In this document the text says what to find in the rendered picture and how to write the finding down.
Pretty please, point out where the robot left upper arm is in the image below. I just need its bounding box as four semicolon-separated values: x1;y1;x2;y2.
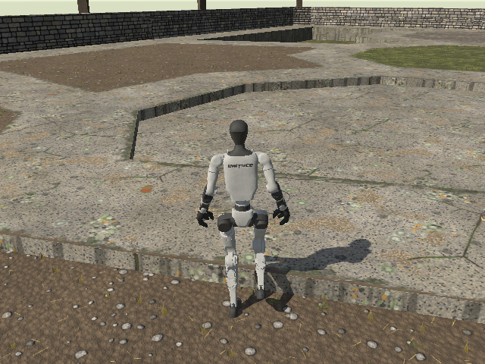
205;154;224;196

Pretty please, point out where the robot left forearm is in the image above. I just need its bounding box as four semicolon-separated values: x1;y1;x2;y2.
199;184;213;214

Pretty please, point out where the left robot hand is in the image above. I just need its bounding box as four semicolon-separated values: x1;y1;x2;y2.
196;211;214;228

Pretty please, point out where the robot right foot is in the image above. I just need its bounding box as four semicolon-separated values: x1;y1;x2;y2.
255;287;266;300

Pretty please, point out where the right robot thigh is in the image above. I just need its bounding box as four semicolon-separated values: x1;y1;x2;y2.
252;210;268;252

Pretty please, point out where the robot right upper arm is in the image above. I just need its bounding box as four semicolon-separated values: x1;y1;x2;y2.
255;152;279;193

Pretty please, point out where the robot right forearm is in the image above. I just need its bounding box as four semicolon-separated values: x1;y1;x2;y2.
271;182;287;211

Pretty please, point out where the right robot hand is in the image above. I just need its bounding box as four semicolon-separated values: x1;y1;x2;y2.
273;207;290;225

